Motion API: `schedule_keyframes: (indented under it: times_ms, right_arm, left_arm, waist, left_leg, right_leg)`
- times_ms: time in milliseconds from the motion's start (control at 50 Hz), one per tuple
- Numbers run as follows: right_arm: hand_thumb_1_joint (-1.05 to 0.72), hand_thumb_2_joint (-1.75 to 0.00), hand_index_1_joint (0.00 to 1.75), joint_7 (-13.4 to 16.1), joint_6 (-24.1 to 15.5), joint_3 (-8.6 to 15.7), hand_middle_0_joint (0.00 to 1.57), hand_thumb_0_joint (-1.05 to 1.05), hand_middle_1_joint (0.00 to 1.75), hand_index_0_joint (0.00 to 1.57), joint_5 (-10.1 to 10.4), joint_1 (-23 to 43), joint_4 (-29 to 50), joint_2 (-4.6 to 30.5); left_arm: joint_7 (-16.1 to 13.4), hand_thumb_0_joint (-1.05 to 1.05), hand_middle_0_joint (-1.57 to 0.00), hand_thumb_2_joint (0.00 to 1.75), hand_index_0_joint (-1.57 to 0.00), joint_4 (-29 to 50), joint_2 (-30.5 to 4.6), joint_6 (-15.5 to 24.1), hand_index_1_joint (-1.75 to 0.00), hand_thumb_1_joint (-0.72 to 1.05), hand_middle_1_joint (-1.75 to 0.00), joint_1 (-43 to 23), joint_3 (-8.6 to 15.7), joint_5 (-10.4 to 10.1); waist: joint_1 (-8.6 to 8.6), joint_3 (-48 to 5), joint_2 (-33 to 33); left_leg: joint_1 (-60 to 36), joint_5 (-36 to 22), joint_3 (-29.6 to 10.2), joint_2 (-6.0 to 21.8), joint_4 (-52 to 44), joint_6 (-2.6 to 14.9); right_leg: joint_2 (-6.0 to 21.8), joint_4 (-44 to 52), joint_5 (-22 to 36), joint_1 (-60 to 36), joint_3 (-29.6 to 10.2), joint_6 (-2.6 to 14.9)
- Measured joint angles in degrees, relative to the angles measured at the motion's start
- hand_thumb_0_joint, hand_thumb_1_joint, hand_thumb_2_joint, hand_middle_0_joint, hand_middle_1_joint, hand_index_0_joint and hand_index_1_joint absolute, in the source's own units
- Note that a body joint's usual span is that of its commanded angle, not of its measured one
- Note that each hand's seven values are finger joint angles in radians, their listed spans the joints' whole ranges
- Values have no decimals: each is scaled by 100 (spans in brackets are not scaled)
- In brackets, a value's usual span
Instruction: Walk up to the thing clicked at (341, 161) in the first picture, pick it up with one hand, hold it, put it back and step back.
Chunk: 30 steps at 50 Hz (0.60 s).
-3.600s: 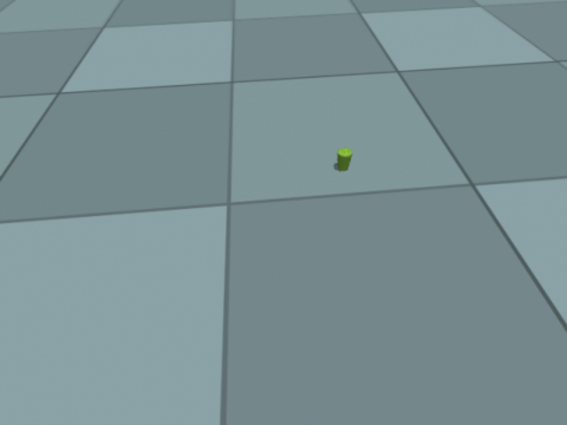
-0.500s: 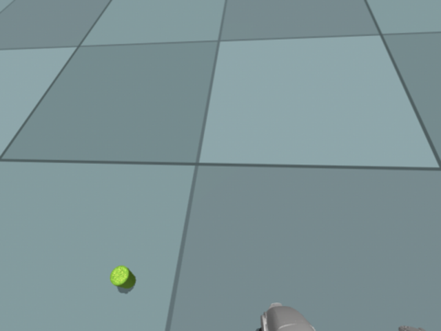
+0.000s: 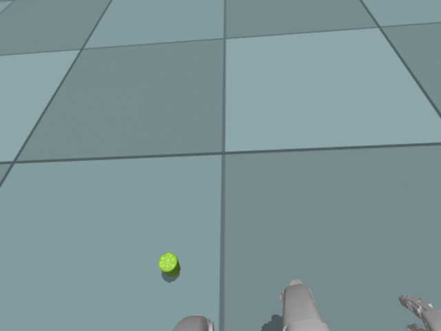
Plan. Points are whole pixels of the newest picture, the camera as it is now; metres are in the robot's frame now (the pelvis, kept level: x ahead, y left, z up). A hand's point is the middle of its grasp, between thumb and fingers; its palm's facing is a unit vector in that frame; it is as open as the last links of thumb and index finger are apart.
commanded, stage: walk up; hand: left
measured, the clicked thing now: (170, 266) +0.44 +0.29 -0.65
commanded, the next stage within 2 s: none
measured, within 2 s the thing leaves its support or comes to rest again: neither
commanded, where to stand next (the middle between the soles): +0.02 +0.22 m, yaw -20 degrees
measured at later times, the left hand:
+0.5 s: hand out of the picture +0.04 +0.48 -0.07, palm faces -0.10 -0.78 -0.62, open 7.4 cm
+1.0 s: hand out of the picture +0.02 +0.55 -0.09, palm faces -0.37 -0.87 -0.33, open 7.4 cm
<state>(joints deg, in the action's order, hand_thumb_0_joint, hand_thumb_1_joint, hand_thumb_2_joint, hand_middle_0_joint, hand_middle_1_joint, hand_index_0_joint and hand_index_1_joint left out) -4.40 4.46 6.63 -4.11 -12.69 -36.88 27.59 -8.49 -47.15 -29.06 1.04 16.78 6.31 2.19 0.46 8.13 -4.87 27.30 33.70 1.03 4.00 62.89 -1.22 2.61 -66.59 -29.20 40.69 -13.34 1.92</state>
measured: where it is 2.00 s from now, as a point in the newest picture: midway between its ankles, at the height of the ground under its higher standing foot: outside the picture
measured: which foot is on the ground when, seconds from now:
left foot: down 0.00-0.26, up 0.28-0.56, down 0.58-1.00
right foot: up 0.00-0.22, down 0.24-0.60, up 0.62-1.00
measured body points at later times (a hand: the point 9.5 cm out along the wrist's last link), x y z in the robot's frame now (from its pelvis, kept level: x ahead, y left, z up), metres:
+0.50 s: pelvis -0.09 +0.19 +0.02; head -0.07 +0.14 +0.47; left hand +0.05 +0.52 -0.03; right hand -0.03 -0.15 -0.10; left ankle -0.07 +0.40 -0.58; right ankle +0.01 +0.01 -0.66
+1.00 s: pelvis -0.11 +0.30 +0.06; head -0.08 +0.32 +0.51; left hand +0.04 +0.60 -0.07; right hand -0.28 -0.01 -0.02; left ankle -0.11 +0.45 -0.67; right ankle -0.13 +0.14 -0.61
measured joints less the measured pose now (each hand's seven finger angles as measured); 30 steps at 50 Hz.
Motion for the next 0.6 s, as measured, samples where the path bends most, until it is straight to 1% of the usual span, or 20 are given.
schedule_keyframes:
  times_ms: [40,80,100,140,200,240,260,280,300,320,340,360,380,440,480,500,540,560,580,600]
  right_arm:
    - [-90,-90,30,52,57,-75,20,0,30,20,-17,-126,-148,-233]
    - [-90,-90,30,101,64,-144,20,0,30,20,-25,-253,-203,-470]
    - [-90,-90,30,109,45,-169,20,1,30,20,-19,-325,-203,-532]
    - [-90,-90,30,121,22,-186,21,1,30,21,-20,-469,-178,-557]
    - [-90,-90,30,141,66,-155,21,1,30,21,-55,-607,-92,-469]
    - [-90,-90,30,138,135,-110,21,1,30,21,-52,-631,-32,-379]
    - [-90,-90,30,141,167,-77,21,1,30,21,-23,-569,-39,-321]
    - [-90,-90,30,152,200,-44,21,1,30,21,6,-459,-72,-291]
    - [-90,-90,30,170,236,-31,21,1,30,21,22,-392,-77,-298]
    - [-90,-90,30,194,273,-35,21,1,30,20,21,-373,-65,-334]
    - [-90,-90,30,205,300,-50,20,1,30,20,23,-366,-63,-367]
    - [-90,-90,30,189,312,-64,20,1,30,20,30,-350,-77,-375]
    - [-90,-90,30,156,312,-67,20,1,30,20,39,-325,-91,-353]
    - [-90,-90,30,29,317,-28,21,1,30,20,31,-208,-47,-183]
    - [-90,-90,30,-27,297,23,21,1,30,21,42,-110,-3,-35]
    - [-90,-90,30,-37,282,47,21,1,30,21,76,-57,-13,27]
    - [-90,-90,30,-31,236,81,20,0,30,20,185,10,-96,119]
    - [-90,-90,30,-18,199,89,20,0,30,20,243,1,-151,166]
    - [-90,-90,30,2,146,95,20,0,30,20,289,-46,-210,216]
    - [-90,-90,30,46,69,107,20,0,30,20,313,-87,-307,201]
  left_arm:
    - [-2,0,-21,89,-21,-169,63,-7,-30,90,-30,-19,-57,-107]
    - [54,0,-20,89,-21,-193,93,30,-30,90,-30,7,-99,-212]
    - [86,0,-20,89,-21,-185,132,46,-30,90,-30,5,-125,-248]
    - [138,0,-20,89,-21,-136,265,69,-30,90,-30,-30,-198,-308]
    - [183,0,-21,89,-21,41,483,131,-30,90,-30,-11,-292,-355]
    - [188,0,-21,89,-21,179,572,210,-30,90,-30,58,-338,-342]
    - [170,0,-21,89,-21,218,632,254,-30,90,-30,50,-338,-307]
    - [149,0,-21,89,-21,264,681,269,-30,90,-30,25,-340,-253]
    - [137,0,-21,89,-21,320,687,259,-30,90,-30,11,-352,-204]
    - [121,0,-21,89,-21,359,659,233,-30,90,-30,-12,-365,-169]
    - [97,0,-21,89,-21,360,629,212,-30,90,-30,-59,-364,-161]
    - [72,0,-21,89,-21,344,618,198,-30,90,-30,-114,-349,-163]
    - [54,0,-21,89,-21,332,623,192,-30,90,-30,-158,-331,-164]
    - [79,0,-21,89,-21,332,639,220,-30,90,-30,-144,-292,-98]
    - [122,0,-21,89,-21,280,610,232,-30,90,-30,-102,-277,-44]
    - [149,0,-21,89,-21,241,577,219,-30,90,-30,-90,-266,-2]
    - [216,0,-21,89,-21,175,487,158,-30,90,-30,-99,-232,93]
    - [255,0,-21,89,-21,159,442,116,-30,89,-30,-120,-211,133]
    - [294,0,-21,89,-21,151,400,68,-30,89,-30,-145,-191,160]
    - [325,0,-21,89,-21,124,331,12,-30,89,-30,-189,-151,174]
  waist:
    - [-201,-12,16]
    - [-323,7,185]
    - [-380,35,221]
    - [-474,101,198]
    - [-519,137,117]
    - [-501,131,46]
    - [-448,210,-89]
    - [-410,343,-240]
    - [-388,425,-316]
    - [-352,439,-306]
    - [-306,421,-262]
    - [-263,394,-226]
    - [-227,357,-203]
    - [-146,167,-150]
    - [-121,27,-151]
    - [-113,-37,-151]
    - [-75,-165,-126]
    - [-43,-228,-121]
    - [-14,-292,-127]
    - [13,-305,-29]
  left_leg:
    - [-100,-224,46,-20,-339,134]
    - [-246,-518,232,-115,-824,251]
    - [-308,-654,302,-157,-1038,310]
    - [-399,-883,417,-232,-1384,440]
    - [-407,-1067,687,-347,-1636,634]
    - [-284,-1032,882,-395,-1490,717]
    - [-176,-985,883,-320,-1240,653]
    - [-39,-793,687,-291,-838,423]
    - [149,-559,441,-337,-305,199]
    - [365,-339,249,-402,295,50]
    - [568,-254,93,-424,882,-40]
    - [721,-328,-56,-383,1349,-73]
    - [815,-477,-207,-309,1652,-62]
    - [828,-924,-598,-58,1958,36]
    - [625,-1047,-741,129,1772,65]
    - [450,-966,-748,209,1498,72]
    - [-28,-507,-638,276,638,58]
    - [-311,-268,-530,263,123,40]
    - [-620,-150,-387,222,-444,28]
    - [-827,173,-241,107,-757,-147]
  right_leg:
    - [-245,-541,69,52,520,-5]
    - [-409,-658,227,24,876,8]
    - [-463,-581,253,-57,1079,0]
    - [-508,-142,285,-342,1482,-38]
    - [-498,877,511,-881,1822,-44]
    - [-458,1995,1096,-1429,1911,39]
    - [-541,2245,1017,-1562,1900,145]
    - [-631,2209,1053,-1562,1894,162]
    - [-646,2119,1094,-1533,1890,153]
    - [-586,2018,1116,-1483,1858,148]
    - [-494,1957,1140,-1446,1808,152]
    - [-398,1943,1179,-1427,1751,147]
    - [-298,1950,1228,-1407,1680,122]
    - [-6,1906,1361,-1193,1331,-5]
    - [137,1835,1425,-972,1048,-97]
    - [187,1795,1439,-856,897,-144]
    - [247,1709,1398,-618,574,-222]
    - [260,1676,1362,-508,425,-262]
    - [268,1609,1236,-395,294,-289]
    - [296,1451,924,-282,90,-274]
